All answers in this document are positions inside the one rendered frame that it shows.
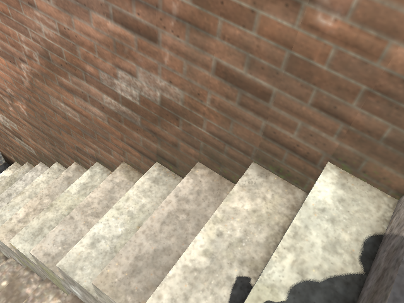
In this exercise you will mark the stairs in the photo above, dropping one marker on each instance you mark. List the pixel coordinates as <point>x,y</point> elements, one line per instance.
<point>125,237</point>

